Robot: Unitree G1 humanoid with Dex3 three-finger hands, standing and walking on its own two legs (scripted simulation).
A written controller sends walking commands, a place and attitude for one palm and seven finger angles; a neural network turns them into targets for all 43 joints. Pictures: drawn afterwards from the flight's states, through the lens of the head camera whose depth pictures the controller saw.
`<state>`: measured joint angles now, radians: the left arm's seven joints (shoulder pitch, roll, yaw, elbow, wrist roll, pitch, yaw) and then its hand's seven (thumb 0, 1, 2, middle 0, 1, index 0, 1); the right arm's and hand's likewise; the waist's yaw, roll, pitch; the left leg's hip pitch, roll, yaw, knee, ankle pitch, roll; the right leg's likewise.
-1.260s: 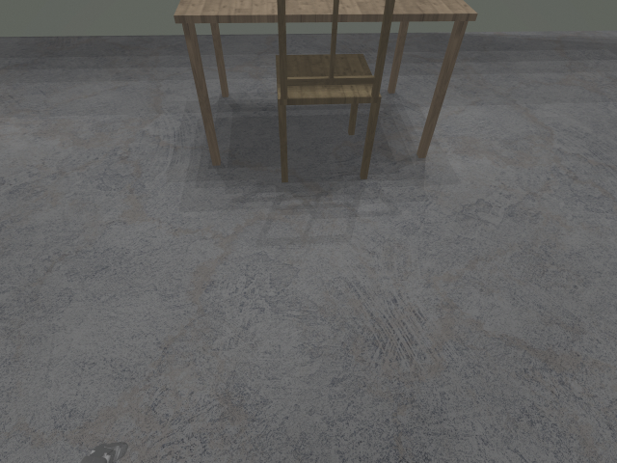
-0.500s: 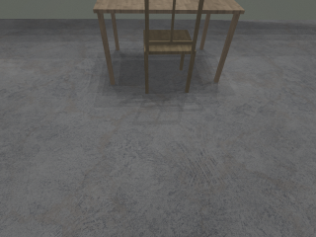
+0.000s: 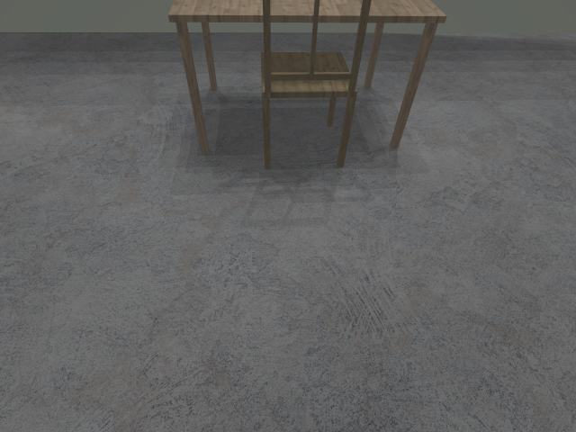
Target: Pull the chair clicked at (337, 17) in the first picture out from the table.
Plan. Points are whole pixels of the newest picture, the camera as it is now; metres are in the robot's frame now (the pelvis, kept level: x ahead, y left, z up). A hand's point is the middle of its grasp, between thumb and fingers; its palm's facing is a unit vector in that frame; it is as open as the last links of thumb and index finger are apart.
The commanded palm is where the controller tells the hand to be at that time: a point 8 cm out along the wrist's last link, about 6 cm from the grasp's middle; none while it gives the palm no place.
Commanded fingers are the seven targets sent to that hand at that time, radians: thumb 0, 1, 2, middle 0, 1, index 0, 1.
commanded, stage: look at it before walking up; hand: left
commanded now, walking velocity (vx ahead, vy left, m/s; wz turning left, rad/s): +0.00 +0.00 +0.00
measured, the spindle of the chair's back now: (314, 30) +1.55 -0.02 -0.06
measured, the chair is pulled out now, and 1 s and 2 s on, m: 0.00 0.00 0.00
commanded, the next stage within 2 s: walk to a spot facing it in 0.28 s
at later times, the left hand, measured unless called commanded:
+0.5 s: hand out of the picture +0.08 +0.23 -0.16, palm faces -0.03 -0.95 -0.31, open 7.3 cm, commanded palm none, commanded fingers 0.00 0.90 0.90 -0.20 -0.30 -0.20 -0.30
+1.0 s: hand (222, 417) +0.18 +0.12 -0.18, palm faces -0.18 -0.97 -0.19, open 7.3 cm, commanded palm none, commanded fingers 0.00 0.90 0.90 -0.20 -0.30 -0.20 -0.30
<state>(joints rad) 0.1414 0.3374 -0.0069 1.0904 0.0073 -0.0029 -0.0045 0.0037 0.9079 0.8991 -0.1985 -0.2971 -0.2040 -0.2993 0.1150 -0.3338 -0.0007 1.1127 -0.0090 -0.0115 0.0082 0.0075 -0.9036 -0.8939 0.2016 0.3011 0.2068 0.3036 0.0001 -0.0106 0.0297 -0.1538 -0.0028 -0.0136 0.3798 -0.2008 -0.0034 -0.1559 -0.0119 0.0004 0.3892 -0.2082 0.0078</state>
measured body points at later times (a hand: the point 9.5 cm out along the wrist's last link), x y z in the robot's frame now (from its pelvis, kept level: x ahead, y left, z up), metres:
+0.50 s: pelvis +0.01 +0.00 +0.00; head +0.01 +0.00 +0.45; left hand +0.08 +0.28 -0.14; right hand +0.09 -0.29 -0.13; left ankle +0.00 +0.12 -0.75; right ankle +0.00 -0.12 -0.75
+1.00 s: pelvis +0.15 -0.06 -0.01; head +0.17 -0.06 +0.44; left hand +0.19 +0.17 -0.16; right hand +0.12 -0.31 -0.16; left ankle +0.18 +0.07 -0.67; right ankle +0.09 -0.14 -0.75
